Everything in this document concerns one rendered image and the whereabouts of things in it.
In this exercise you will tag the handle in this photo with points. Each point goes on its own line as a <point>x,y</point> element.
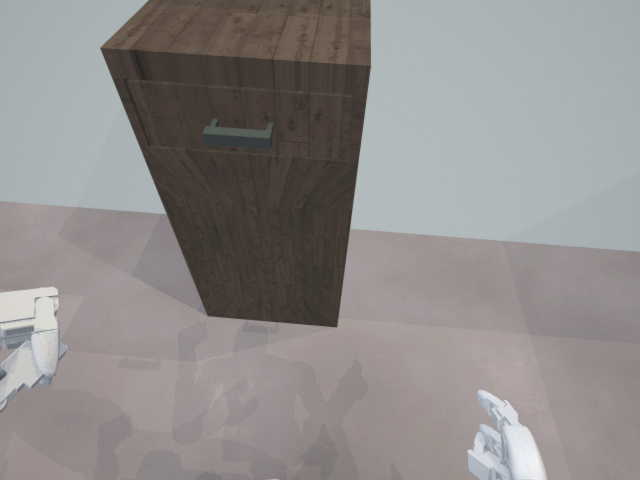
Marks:
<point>236,137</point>

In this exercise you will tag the right robot hand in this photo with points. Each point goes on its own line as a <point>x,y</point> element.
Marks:
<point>516,455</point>

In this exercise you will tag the cabinet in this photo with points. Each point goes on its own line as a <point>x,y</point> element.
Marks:
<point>264,236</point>

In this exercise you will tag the drawer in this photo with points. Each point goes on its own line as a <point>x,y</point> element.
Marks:
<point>307,124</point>

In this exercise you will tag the left robot hand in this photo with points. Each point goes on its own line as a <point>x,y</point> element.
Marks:
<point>27,322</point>

